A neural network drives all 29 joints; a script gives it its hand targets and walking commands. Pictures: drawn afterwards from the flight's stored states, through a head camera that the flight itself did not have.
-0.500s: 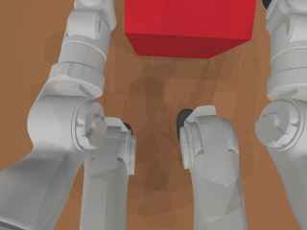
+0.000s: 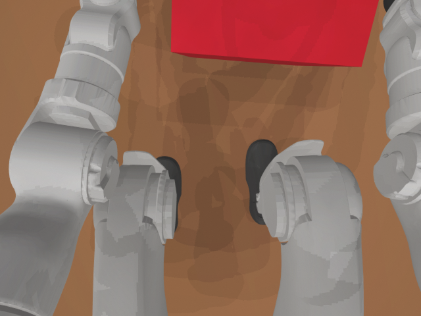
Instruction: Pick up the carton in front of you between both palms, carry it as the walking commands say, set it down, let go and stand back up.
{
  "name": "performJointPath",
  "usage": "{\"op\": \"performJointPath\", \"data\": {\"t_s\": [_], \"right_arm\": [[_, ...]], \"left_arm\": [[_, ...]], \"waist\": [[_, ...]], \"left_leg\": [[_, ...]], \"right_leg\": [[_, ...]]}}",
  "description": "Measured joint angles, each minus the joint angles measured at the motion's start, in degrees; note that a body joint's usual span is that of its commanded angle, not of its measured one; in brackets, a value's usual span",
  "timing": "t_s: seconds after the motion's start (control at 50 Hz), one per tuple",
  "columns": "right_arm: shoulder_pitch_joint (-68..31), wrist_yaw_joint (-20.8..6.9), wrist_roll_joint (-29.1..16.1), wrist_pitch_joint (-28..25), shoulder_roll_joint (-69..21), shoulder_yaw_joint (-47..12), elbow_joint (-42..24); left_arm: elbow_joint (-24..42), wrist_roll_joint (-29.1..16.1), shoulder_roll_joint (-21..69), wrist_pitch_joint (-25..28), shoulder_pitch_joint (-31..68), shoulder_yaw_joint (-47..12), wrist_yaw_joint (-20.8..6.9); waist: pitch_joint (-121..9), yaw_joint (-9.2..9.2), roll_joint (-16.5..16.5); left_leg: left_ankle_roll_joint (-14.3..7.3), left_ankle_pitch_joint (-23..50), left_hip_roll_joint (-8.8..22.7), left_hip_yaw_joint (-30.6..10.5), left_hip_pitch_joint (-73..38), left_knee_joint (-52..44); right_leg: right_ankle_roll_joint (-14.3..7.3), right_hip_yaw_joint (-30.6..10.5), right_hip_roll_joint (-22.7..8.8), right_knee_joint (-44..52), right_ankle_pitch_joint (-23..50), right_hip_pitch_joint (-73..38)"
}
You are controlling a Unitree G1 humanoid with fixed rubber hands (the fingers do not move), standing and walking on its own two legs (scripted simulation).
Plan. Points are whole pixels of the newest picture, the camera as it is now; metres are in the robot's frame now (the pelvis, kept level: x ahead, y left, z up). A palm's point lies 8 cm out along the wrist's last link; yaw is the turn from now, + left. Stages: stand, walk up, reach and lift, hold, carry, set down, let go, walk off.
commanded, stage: set down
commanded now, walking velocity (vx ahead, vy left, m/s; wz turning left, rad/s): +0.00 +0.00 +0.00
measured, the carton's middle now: out of the picture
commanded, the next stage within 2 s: let go in 1.18 s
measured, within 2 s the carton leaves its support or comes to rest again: neither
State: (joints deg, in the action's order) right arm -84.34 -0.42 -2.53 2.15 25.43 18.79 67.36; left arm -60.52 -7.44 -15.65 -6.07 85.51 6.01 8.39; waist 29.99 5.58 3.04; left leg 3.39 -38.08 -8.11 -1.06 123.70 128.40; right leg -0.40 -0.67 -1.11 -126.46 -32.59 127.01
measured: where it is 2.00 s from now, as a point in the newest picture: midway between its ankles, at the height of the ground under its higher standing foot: (213, 203)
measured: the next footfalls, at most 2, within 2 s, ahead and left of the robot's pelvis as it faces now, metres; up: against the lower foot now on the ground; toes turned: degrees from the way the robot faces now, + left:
none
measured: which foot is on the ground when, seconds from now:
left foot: down 0.00-1.00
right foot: down 0.00-1.00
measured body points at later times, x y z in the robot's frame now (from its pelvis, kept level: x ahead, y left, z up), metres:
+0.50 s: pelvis +0.00 +0.00 +0.06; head +0.34 -0.06 +0.34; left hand +0.59 +0.06 -0.05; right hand +0.53 -0.31 -0.06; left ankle +0.10 +0.12 -0.34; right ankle +0.12 -0.12 -0.34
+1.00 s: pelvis +0.02 -0.01 +0.19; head +0.34 -0.06 +0.50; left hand +0.59 +0.07 +0.09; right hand +0.53 -0.32 +0.09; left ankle +0.10 +0.12 -0.34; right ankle +0.11 -0.12 -0.34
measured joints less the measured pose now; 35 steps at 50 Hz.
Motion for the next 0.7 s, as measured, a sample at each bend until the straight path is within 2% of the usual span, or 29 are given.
{"op": "performJointPath", "data": {"t_s": [0.04, 0.1, 0.2, 0.32, 0.4, 0.54, 0.7], "right_arm": [[-0.7, 0.3, -3.2, -0.5, 1.7, -2.5, 0.3], [-2.3, 0.2, -6.6, -0.1, 3.8, -5.2, 0.8], [-2.8, -0.6, -9.2, 1.7, 4.4, -8.1, 0.2], [-1.0, 0.7, -8.2, 4.8, 2.5, -9.1, -6.3], [0.6, 1.2, -6.1, 7.0, 1.2, -8.2, -7.3], [4.2, 0.1, -2.3, 7.4, -0.3, -4.9, -7.7], [8.1, -1.1, -1.1, 8.7, -1.0, -2.6, -12.8]], "left_arm": [[0.4, -3.0, -1.6, 0.1, 0.2, -2.7, 0.4], [0.6, -5.2, -2.7, -0.2, 1.5, -4.4, 0.8], [1.3, -4.2, -2.2, -1.6, 1.9, -2.6, 1.1], [6.1, -2.2, -0.9, -4.1, -0.4, 0.6, 2.4], [5.5, -0.1, 0.0, -5.8, -1.2, 3.1, 2.4], [3.2, 4.1, 1.6, -5.4, -3.7, 7.4, 1.0], [10.4, 4.7, 2.3, -6.6, -8.9, 6.9, 1.0]], "waist": [[-0.1, 0.16, 0.0], [-0.4, 0.23, -0.4], [-2.7, -0.07, -1.1], [-6.3, -0.13, -0.3], [-11.1, 0.14, 0.1], [-20.3, -0.05, 0.0], [-24.1, -0.61, -0.8]], "left_leg": [[-0.2, 0.2, 0.5, 0.3, 0.5, 0.7], [-0.1, 0.5, 0.9, 0.5, 0.7, 1.3], [0.0, 1.0, 1.8, 0.5, 0.6, 0.7], [-0.5, 1.7, 2.8, 1.1, -1.8, -3.6], [-0.9, 2.2, 3.0, 1.4, -3.7, -8.2], [-1.0, 3.3, 3.3, 1.1, -4.8, -16.0], [-0.9, 4.7, 3.4, 0.6, -7.9, -23.6]], "right_leg": [[-0.5, 0.2, -0.5, -0.8, 0.1, 0.5], [-0.9, 0.4, -0.6, -1.5, 0.5, 0.9], [-1.2, 0.4, 0.1, -0.7, 1.8, 1.5], [-0.7, -0.3, 1.3, 3.4, 2.9, -0.6], [-0.4, -0.9, 1.7, 7.7, 3.1, -2.3], [-0.2, -1.2, 2.2, 15.2, 3.9, -3.5], [-0.2, -1.3, 2.6, 22.6, 5.1, -6.7]]}}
